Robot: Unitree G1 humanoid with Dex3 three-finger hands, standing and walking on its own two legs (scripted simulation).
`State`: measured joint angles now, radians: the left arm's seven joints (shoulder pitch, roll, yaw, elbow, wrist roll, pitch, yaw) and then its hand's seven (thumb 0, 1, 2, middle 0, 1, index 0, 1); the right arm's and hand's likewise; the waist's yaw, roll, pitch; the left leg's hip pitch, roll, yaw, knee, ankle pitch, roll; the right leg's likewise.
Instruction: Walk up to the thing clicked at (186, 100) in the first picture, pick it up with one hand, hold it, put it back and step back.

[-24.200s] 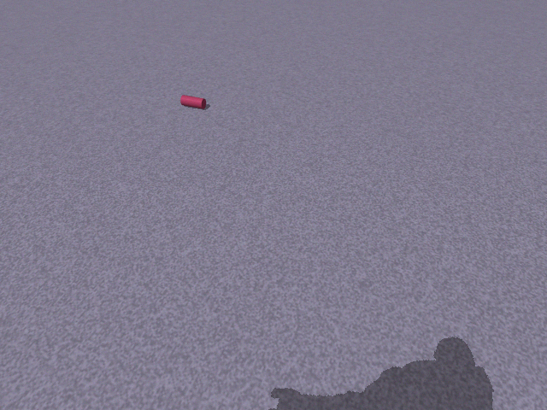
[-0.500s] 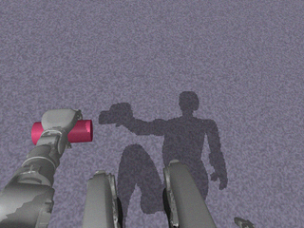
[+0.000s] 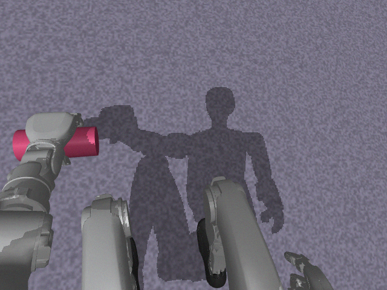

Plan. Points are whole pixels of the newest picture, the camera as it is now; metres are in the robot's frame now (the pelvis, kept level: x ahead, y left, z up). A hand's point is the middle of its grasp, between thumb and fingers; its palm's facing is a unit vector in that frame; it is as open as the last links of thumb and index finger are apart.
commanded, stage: crouch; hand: left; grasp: from above
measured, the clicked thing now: (60, 143) +0.45 +0.25 -0.19
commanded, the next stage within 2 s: lower in 0.60 s
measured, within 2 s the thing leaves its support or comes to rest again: neither
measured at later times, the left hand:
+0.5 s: hand (69, 145) +0.46 +0.24 -0.22, palm faces -0.47 -0.01 -0.88, open 9.8 cm
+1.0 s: hand (75, 148) +0.46 +0.24 -0.27, palm faces -0.49 -0.02 -0.87, open 9.8 cm
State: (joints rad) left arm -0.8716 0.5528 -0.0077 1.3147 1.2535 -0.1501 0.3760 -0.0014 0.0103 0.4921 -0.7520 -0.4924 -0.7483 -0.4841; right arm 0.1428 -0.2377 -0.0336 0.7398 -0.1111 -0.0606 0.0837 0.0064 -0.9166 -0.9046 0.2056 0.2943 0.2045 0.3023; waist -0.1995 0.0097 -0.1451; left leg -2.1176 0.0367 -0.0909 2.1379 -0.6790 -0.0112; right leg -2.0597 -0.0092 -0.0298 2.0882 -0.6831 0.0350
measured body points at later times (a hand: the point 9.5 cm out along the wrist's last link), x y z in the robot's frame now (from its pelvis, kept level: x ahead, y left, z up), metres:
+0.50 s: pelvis -0.01 +0.00 -0.06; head +0.22 +0.05 +0.32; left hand +0.48 +0.24 -0.17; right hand +0.03 -0.28 -0.17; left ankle +0.08 +0.13 -0.38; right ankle +0.09 -0.13 -0.38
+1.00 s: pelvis -0.01 +0.00 -0.09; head +0.24 +0.06 +0.29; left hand +0.48 +0.23 -0.22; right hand +0.03 -0.28 -0.19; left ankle +0.08 +0.13 -0.38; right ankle +0.09 -0.13 -0.38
